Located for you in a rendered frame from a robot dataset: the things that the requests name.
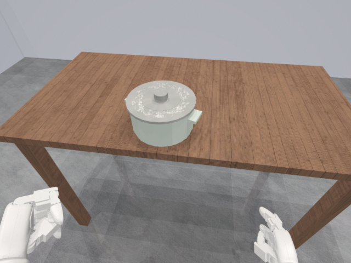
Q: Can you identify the knob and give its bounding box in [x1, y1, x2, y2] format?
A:
[154, 88, 168, 101]

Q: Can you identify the table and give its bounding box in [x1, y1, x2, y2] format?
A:
[0, 52, 351, 249]

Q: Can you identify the left robot hand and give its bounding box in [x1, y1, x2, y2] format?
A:
[0, 187, 64, 260]

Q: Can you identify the right robot hand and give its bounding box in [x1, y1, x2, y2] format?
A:
[254, 207, 298, 263]

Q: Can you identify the pot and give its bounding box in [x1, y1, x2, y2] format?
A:
[124, 98, 202, 147]

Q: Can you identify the lid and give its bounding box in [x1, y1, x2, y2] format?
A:
[126, 81, 196, 124]

